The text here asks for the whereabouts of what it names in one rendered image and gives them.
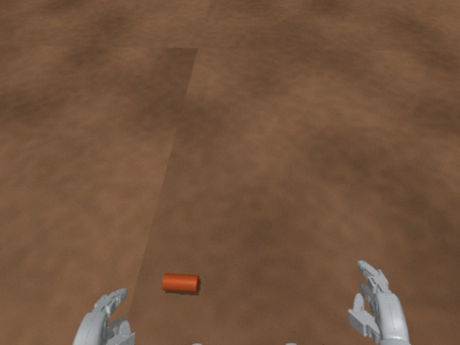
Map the right robot hand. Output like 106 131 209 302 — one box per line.
349 260 410 345

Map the can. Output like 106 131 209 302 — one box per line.
162 273 199 293

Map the left robot hand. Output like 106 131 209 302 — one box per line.
73 288 135 345

